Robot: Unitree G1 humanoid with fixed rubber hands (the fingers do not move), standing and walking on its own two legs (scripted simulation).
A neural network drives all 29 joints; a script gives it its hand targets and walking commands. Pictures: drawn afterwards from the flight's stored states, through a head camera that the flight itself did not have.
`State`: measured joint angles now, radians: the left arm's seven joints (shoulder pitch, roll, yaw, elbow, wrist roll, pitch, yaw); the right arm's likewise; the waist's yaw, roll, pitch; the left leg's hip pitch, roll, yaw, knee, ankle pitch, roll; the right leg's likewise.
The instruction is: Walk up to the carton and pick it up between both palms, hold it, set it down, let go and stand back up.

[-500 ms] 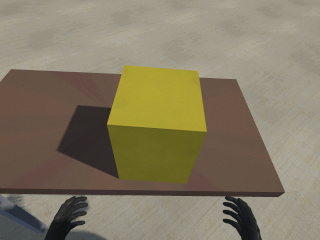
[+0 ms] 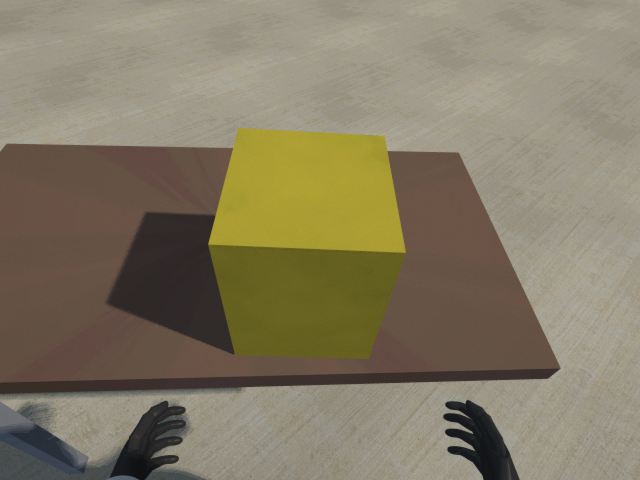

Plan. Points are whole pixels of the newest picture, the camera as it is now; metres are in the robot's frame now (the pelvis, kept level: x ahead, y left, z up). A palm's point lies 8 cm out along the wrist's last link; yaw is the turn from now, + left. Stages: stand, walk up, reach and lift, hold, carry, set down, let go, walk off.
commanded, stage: set down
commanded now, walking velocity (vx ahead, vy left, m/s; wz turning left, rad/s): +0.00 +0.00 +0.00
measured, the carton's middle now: (306, 249) +0.42 +0.03 +0.05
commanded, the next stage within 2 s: let go in 0.22 s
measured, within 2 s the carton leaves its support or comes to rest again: neither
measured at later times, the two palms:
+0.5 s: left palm (141, 474) +0.16 +0.22 -0.08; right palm out of the picture +0.16 -0.23 -0.08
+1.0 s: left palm out of the picture +0.12 +0.30 -0.10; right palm out of the picture +0.13 -0.30 -0.09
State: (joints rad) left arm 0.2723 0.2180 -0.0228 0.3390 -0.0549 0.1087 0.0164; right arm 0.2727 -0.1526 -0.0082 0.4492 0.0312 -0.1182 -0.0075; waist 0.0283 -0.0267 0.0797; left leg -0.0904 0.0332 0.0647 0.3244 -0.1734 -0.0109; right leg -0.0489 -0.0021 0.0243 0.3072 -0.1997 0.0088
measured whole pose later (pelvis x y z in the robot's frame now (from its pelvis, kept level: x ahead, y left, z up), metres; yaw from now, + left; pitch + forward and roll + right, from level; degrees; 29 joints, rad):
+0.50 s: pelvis +0.00 -0.01 +0.00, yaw +0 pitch -3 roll +0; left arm 0.21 0.21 0.00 0.46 -0.01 0.14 0.00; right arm 0.18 -0.17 -0.01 0.70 0.00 -0.19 0.01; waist 0.02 -0.02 0.08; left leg -0.11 0.04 0.06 0.36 -0.19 -0.02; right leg -0.07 0.01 0.01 0.35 -0.23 0.00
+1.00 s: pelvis +0.01 +0.00 -0.01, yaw +2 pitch -1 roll +0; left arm 0.22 0.37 0.06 0.73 0.04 0.00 0.00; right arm 0.21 -0.35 -0.04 0.84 -0.04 -0.04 0.01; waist 0.01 -0.03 0.00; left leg -0.21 0.04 0.03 0.50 -0.27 -0.01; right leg -0.16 -0.01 -0.01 0.48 -0.31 0.00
